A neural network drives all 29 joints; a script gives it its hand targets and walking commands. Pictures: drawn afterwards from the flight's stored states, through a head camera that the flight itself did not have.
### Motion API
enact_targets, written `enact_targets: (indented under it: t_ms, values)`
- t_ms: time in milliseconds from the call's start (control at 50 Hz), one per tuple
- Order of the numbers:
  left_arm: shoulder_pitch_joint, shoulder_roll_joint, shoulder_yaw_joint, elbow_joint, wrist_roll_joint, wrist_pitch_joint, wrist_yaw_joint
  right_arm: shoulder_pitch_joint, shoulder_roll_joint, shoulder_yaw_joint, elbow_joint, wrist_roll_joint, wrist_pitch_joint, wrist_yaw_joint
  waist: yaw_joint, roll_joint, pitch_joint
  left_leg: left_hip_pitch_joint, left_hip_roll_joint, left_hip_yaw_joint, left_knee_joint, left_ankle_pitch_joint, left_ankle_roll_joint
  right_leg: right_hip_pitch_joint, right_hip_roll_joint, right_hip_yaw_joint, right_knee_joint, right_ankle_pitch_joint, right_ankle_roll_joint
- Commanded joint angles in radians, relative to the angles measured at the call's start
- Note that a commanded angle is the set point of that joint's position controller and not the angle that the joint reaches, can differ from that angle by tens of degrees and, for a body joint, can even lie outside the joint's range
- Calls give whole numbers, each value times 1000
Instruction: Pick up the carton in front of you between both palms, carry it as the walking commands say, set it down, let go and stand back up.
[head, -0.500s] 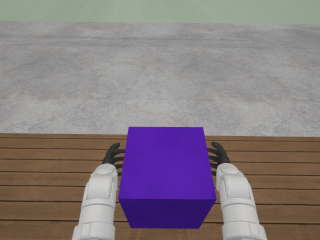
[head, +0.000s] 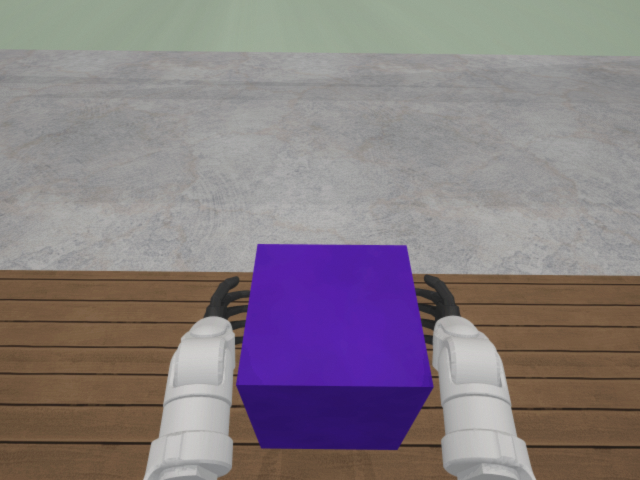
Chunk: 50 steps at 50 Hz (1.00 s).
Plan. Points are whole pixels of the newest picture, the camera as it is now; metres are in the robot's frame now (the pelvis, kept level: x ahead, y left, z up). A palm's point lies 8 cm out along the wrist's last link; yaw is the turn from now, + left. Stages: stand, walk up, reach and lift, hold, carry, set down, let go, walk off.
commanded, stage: hold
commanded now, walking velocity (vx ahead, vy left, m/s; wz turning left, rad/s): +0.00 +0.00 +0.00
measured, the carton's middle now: (330, 351) +0.31 +0.00 -0.03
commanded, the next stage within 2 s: carry in 0.76 s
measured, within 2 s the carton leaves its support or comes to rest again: neither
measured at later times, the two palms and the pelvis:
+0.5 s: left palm (218, 329) +0.29 +0.15 +0.05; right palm (446, 327) +0.30 -0.15 +0.05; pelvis +0.01 +0.00 +0.00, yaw +0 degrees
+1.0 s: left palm (240, 303) +0.32 +0.12 +0.07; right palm (464, 310) +0.32 -0.18 +0.06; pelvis +0.04 -0.02 -0.01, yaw -1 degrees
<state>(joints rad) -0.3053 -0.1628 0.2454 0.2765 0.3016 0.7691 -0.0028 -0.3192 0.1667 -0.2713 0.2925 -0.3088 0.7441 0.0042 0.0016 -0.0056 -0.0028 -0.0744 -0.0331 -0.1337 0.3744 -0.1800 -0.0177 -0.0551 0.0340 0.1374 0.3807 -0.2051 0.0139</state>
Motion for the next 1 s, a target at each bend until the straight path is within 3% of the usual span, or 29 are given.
enact_targets:
  t_ms: [0, 380, 720, 740, 780, 800, 860, 900, 920, 940, 960, 980]
  values:
    - [-544, -940, -546, -24, -284, -45, -254, -508, 938, 547, 12, 280, -22, 266, 0, 6, -207, 76, -58, 73, -59, 69, 0, -21, 58, -77, -77, 72, 1]
    - [-467, -923, -560, -81, -294, -38, -247, -431, 927, 565, -47, 291, -14, 256, 0, 4, -219, 106, -63, 68, -65, 181, -3, 25, 62, -71, -83, 191, 9]
    - [-478, -921, -559, -77, -295, -41, -249, -441, 929, 564, -44, 289, -15, 255, 0, 2, -208, 95, -63, 69, -66, 145, 0, 14, 59, -72, -83, 155, 8]
    - [-495, -920, -563, -66, -301, -40, -247, -454, 924, 572, -49, 298, -16, 254, 2, 37, -182, -31, 111, 47, 8, -31, 16, -131, -108, -28, -4, -22, -8]
    - [-505, -936, -598, -106, -325, -40, -242, -443, 939, 596, -73, 312, -13, 244, -3, 44, -179, -136, 114, -23, -63, -477, 27, -219, -75, -16, -9, -417, -21]
    - [-526, -942, -623, -137, -343, -37, -239, -457, 942, 623, -107, 330, -9, 239, -7, 57, -163, -153, 124, -35, -76, -569, 37, -268, -59, -43, 25, -472, -18]
    - [-515, -931, -715, -236, -401, 1, -226, -430, 929, 703, -220, 377, 29, 212, -12, 161, -262, -92, 225, -131, -121, -478, 97, -284, -9, -193, 210, -197, -1]
    - [-509, -908, -769, -312, -448, 46, -216, -416, 903, 754, -298, 402, 78, 191, -7, 149, -295, -161, 224, -89, -85, -470, 108, -194, -20, -209, 109, -207, -13]
    - [-509, -900, -791, -346, -468, 74, -208, -439, 887, 785, -345, 425, 109, 183, -2, 104, -296, -221, 183, -11, -31, -485, 84, -139, -35, -182, 30, -247, -26]
    - [-507, -880, -805, -376, -480, 105, -200, -456, 876, 813, -379, 449, 142, 179, 6, -29, -267, -323, 118, 94, 125, -438, 40, -85, -133, -29, -75, -360, -54]
    - [-483, -853, -804, -391, -482, 137, -191, -459, 869, 834, -403, 473, 176, 177, 20, -239, -241, -491, 49, 213, 365, -343, -7, 12, -292, 230, -195, -476, -117]
    - [-450, -839, -801, -398, -486, 171, -180, -467, 855, 852, -421, 499, 209, 175, 23, -277, -179, -639, 56, 225, 404, -343, -8, 73, -379, 358, -236, -400, -177]
